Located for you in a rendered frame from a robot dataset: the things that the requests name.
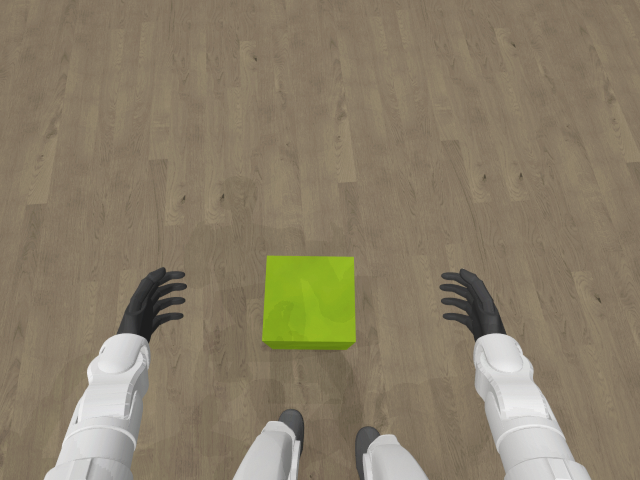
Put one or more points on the carton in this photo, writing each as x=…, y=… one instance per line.
x=309, y=303

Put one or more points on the left robot forearm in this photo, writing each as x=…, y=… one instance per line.
x=103, y=432

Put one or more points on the right robot foot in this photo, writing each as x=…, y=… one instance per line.
x=364, y=438

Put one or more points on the robot right hand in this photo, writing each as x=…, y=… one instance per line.
x=483, y=316

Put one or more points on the robot left thigh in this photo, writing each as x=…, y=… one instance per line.
x=274, y=455

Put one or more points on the robot left hand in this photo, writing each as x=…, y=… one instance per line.
x=140, y=315

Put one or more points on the right robot forearm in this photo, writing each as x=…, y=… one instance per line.
x=526, y=433

